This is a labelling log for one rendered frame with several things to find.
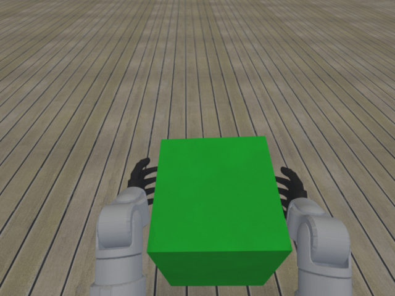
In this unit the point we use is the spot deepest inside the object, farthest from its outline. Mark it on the carton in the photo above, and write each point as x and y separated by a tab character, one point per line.
217	218

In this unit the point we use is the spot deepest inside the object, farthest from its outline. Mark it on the robot right hand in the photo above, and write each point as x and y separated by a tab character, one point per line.
294	185

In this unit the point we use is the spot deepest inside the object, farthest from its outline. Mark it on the robot left forearm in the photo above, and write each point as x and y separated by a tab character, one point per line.
119	245

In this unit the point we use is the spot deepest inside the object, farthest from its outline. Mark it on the robot right forearm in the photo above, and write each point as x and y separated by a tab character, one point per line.
323	250

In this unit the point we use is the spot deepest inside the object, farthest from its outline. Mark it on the robot left hand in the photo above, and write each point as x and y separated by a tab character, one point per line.
137	177

